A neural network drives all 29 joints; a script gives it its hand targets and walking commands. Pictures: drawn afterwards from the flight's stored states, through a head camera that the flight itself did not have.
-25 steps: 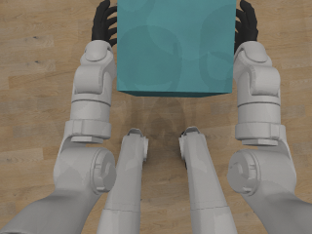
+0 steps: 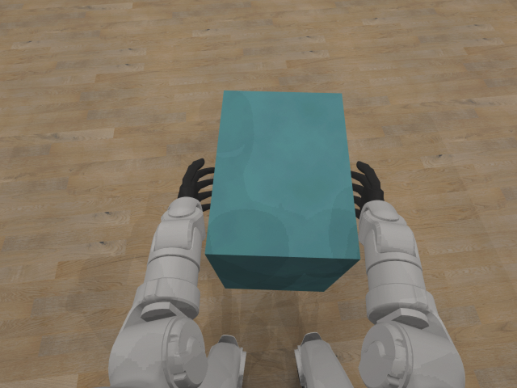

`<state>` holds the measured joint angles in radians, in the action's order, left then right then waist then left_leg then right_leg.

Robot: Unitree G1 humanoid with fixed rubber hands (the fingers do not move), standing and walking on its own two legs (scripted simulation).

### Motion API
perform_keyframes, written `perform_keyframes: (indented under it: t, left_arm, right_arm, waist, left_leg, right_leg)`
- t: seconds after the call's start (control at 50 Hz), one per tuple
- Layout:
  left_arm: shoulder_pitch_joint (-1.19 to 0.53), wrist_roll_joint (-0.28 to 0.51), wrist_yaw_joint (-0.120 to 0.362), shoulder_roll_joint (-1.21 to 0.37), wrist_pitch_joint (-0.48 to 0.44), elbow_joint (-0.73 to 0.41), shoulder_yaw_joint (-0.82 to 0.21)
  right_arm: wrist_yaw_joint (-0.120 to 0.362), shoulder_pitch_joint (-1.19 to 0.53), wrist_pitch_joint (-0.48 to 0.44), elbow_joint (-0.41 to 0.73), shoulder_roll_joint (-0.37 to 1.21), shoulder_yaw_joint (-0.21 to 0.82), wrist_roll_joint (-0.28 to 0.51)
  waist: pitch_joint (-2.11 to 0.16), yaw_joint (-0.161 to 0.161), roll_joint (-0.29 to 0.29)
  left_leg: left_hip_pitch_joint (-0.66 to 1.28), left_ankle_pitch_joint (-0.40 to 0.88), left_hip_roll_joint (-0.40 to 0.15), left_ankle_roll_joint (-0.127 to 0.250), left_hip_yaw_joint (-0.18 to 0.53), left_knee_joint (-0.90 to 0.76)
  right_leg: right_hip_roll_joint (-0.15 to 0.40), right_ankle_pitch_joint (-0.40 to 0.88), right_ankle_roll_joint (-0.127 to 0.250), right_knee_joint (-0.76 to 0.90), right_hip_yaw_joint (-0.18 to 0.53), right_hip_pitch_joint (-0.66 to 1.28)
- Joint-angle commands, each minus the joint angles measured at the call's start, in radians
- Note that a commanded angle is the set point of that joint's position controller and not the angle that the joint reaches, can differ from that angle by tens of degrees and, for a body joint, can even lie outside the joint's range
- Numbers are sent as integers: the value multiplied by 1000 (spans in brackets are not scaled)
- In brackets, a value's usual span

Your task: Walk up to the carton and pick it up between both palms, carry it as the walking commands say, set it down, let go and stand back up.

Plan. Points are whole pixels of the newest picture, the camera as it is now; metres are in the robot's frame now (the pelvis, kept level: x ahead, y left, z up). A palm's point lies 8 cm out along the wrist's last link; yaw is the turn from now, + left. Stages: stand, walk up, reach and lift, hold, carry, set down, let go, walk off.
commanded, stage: reach and lift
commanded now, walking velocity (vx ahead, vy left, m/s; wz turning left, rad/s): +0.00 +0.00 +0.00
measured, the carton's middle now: (278, 199) +0.45 -0.02 -0.07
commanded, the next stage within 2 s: none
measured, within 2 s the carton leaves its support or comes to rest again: neither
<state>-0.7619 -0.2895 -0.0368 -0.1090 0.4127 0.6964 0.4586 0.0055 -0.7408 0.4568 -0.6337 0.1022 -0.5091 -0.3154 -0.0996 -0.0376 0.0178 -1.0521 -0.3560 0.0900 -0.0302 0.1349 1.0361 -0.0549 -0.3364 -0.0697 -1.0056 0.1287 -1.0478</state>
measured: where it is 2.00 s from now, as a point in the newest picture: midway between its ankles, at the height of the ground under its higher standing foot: outside the picture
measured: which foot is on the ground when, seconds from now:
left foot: down 0.00-1.00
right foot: down 0.00-1.00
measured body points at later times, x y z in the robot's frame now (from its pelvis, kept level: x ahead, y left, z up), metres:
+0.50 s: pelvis +0.07 +0.00 +0.07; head +0.15 +0.00 +0.51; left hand +0.41 +0.12 +0.03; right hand +0.39 -0.18 +0.03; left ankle +0.07 +0.12 -0.66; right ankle +0.08 -0.15 -0.66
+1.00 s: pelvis +0.07 +0.00 +0.08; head +0.05 +0.00 +0.53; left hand +0.39 +0.12 +0.10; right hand +0.37 -0.18 +0.10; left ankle +0.07 +0.12 -0.66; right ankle +0.08 -0.15 -0.66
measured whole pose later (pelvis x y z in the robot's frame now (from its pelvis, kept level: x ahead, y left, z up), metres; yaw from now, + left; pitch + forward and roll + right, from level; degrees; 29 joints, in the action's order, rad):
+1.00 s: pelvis +0.07 +0.00 +0.08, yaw +0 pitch +0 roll +0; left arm -0.31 -0.24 -0.04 -0.16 0.61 0.39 0.22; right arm 0.00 -0.28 0.66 -0.31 0.15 -0.28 -0.24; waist -0.06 -0.04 0.00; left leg -0.22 -0.25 0.05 -0.01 0.15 0.48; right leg -0.02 -0.23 -0.04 -0.46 0.14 -0.22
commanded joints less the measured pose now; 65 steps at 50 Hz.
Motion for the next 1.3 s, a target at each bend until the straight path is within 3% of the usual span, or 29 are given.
perform_keyframes:
  t: [0.0,0.02,0.04,0.06,0.1,0.16,0.18,0.24,0.26,0.3,0.32,0.38,0.4,0.42,0.5,0.56,0.66,0.68,0.7,0.74,0.76,0.8,0.84,0.92,1.02,1.06,1.1,1.18,1.28]
  left_arm:
    - [-592,72,261,-1036,-30,99,-392]
    - [-570,89,261,-1082,-35,54,-459]
    - [-514,76,258,-1071,-34,89,-454]
    - [-486,77,250,-1062,-42,66,-464]
    - [-394,75,249,-1086,-53,26,-501]
    - [-358,82,241,-1085,-71,-20,-555]
    - [-325,87,235,-1107,-75,-34,-588]
    - [-250,132,230,-1117,-87,-122,-678]
    - [-227,165,234,-1152,-90,-153,-733]
    - [-184,182,230,-1101,-91,-215,-766]
    - [-189,195,232,-1094,-91,-216,-773]
    - [-99,162,236,-1076,-70,-172,-747]
    - [-129,209,244,-1120,-62,-237,-817]
    - [-96,208,248,-1099,-54,-220,-806]
    - [-22,196,255,-1063,-20,-203,-765]
    - [-109,225,270,-1061,3,-270,-792]
    - [-9,221,276,-1068,66,-263,-772]
    - [7,209,277,-1061,78,-208,-738]
    - [11,218,272,-1058,86,-242,-744]
    - [-52,222,271,-1048,97,-279,-772]
    - [-61,248,269,-1103,103,-300,-810]
    - [-85,248,275,-1079,124,-262,-783]
    - [-79,267,275,-1103,137,-305,-811]
    - [-129,282,268,-1064,171,-330,-820]
    - [-93,277,271,-1067,217,-312,-792]
    - [-152,306,273,-1050,222,-381,-826]
    - [-119,292,267,-1067,236,-346,-805]
    - [-162,295,274,-1040,246,-348,-803]
    - [-252,309,278,-1031,254,-386,-807]
  right_arm:
    - [245,-635,-40,-94,1063,457,102]
    - [244,-600,-46,-39,1085,498,109]
    - [246,-598,-53,-4,1105,536,134]
    - [245,-525,-54,-24,1084,519,120]
    - [248,-417,-63,1,1066,559,121]
    - [249,-405,-84,82,1070,624,145]
    - [246,-375,-91,102,1054,636,152]
    - [244,-318,-100,188,1105,749,204]
    - [238,-272,-104,212,1088,782,206]
    - [234,-245,-100,266,1088,841,243]
    - [225,-229,-103,252,1059,822,226]
    - [225,-166,-91,241,1045,819,223]
    - [226,-198,-88,320,1062,874,244]
    - [220,-135,-73,279,1053,852,229]
    - [216,-128,-45,304,1045,871,241]
    - [215,-114,-17,266,1093,855,247]
    - [217,-53,40,285,1073,841,252]
    - [213,-93,51,297,1043,825,243]
    - [214,-55,70,269,1062,825,250]
    - [221,-56,81,253,1042,789,235]
    - [221,-91,82,307,1073,849,267]
    - [219,-145,102,332,1045,823,260]
    - [221,-147,120,343,1080,872,284]
    - [225,-180,161,351,1040,869,317]
    - [213,-153,219,351,1056,869,315]
    - [215,-188,229,389,1068,900,351]
    - [218,-222,231,417,1064,908,349]
    - [212,-205,252,360,1056,867,331]
    - [215,-249,255,338,1079,856,338]
  waist:
    - [-505,-13,11]
    - [-576,-39,-1]
    - [-580,-1,-15]
    - [-559,-20,4]
    - [-552,-6,24]
    - [-564,-10,-8]
    - [-562,-6,25]
    - [-664,12,-11]
    - [-695,-15,-4]
    - [-709,12,-11]
    - [-654,-14,-44]
    - [-568,22,-9]
    - [-658,0,-23]
    - [-603,-9,-29]
    - [-512,16,-44]
    - [-492,7,-46]
    - [-399,20,-8]
    - [-355,-1,-41]
    - [-327,10,-34]
    - [-308,-6,16]
    - [-346,-4,-4]
    - [-280,-20,-12]
    - [-309,-4,-34]
    - [-239,-4,6]
    - [-179,-3,-59]
    - [-213,0,-23]
    - [-189,30,-23]
    - [-152,0,-42]
    - [-184,5,-17]
  left_leg:
    - [320,-46,50,31,-119,-254]
    - [400,40,47,25,-112,-275]
    - [439,90,44,29,-109,-284]
    - [456,155,42,26,-104,-284]
    - [505,285,49,13,-97,-291]
    - [582,303,44,17,-74,-327]
    - [581,367,49,9,-77,-331]
    - [669,499,46,13,-65,-350]
    - [686,536,60,1,-69,-354]
    - [715,570,57,1,-68,-384]
    - [671,558,52,3,-58,-386]
    - [692,513,51,5,-64,-430]
    - [769,530,51,1,-60,-444]
    - [769,525,43,5,-57,-465]
    - [798,495,47,16,-60,-504]
    - [817,434,37,22,-59,-532]
    - [869,482,39,18,-62,-572]
    - [835,458,38,20,-62,-585]
    - [883,485,28,22,-53,-594]
    - [880,429,29,10,-57,-604]
    - [900,445,23,10,-56,-603]
    - [867,345,25,16,-63,-611]
    - [915,371,19,19,-60,-607]
    - [928,330,7,12,-53,-621]
    - [919,304,9,22,-63,-649]
    - [948,293,10,19,-67,-651]
    - [950,287,4,21,-67,-654]
    - [950,226,-2,23,-64,-669]
    - [951,186,4,18,-74,-665]
  right_leg:
    - [-70,-21,67,211,-147,384]
    - [-81,68,64,233,-156,456]
    - [-76,110,58,242,-148,485]
    - [-75,185,60,245,-140,494]
    - [-76,308,61,264,-128,532]
    - [-84,314,53,282,-125,557]
    - [-85,391,55,290,-112,589]
    - [-80,537,41,310,-95,662]
    - [-78,604,45,326,-85,739]
    - [-72,636,39,347,-80,784]
    - [-72,630,37,344,-74,760]
    - [-67,565,40,396,-66,753]
    - [-74,571,44,408,-74,802]
    - [-68,561,41,424,-71,794]
    - [-61,537,37,468,-68,829]
    - [-61,472,38,490,-73,848]
    - [-58,503,43,542,-69,905]
    - [-57,491,37,550,-75,914]
    - [-57,484,37,555,-79,898]
    - [-64,425,48,564,-88,884]
    - [-65,444,49,559,-86,921]
    - [-60,377,52,573,-85,927]
    - [-53,389,47,577,-83,935]
    - [-49,344,52,589,-88,931]
    - [-39,329,40,623,-91,978]
    - [-36,326,40,624,-84,1016]
    - [-38,303,47,624,-83,997]
    - [-34,239,43,641,-85,977]
    - [-34,202,46,639,-80,984]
